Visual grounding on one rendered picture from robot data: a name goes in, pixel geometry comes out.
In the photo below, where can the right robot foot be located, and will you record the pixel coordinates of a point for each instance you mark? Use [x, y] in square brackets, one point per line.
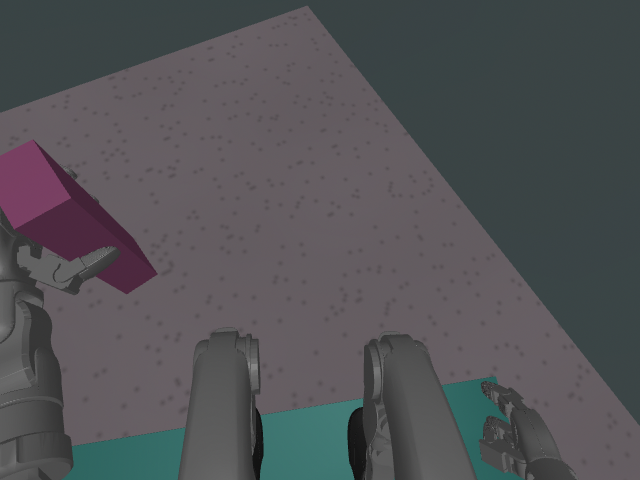
[357, 444]

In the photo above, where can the left robot arm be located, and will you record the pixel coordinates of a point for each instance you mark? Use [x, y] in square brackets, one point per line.
[33, 444]

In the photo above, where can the left robot hand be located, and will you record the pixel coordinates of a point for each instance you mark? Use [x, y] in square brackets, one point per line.
[20, 258]

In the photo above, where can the carton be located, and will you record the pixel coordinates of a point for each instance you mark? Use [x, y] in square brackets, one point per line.
[44, 203]

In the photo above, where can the right robot hand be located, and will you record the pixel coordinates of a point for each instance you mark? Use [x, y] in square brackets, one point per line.
[525, 440]

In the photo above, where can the right robot arm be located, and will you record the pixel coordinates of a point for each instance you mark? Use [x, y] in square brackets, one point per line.
[549, 469]

